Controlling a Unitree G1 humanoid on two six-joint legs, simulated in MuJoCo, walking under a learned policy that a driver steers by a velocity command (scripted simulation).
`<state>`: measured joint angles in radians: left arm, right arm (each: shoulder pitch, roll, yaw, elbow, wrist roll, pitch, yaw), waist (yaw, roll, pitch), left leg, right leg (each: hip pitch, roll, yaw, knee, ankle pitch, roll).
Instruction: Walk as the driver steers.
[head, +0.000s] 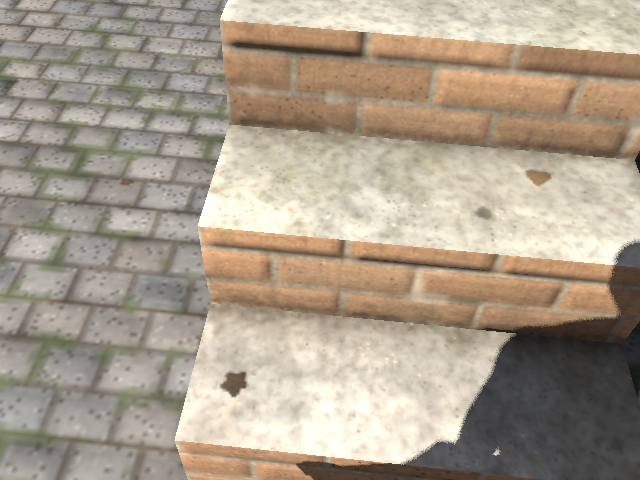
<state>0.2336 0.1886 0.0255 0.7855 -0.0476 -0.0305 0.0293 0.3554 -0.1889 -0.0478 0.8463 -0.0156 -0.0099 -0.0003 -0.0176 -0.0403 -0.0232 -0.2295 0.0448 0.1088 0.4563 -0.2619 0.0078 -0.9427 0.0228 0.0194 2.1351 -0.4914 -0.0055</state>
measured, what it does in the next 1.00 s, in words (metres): climbs, turning right: right foot 0.19 m higher, then left foot 0.20 m higher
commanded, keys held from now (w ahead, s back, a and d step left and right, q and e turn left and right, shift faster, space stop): w+e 0.42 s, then e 0.14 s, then no key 0.10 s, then q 0.34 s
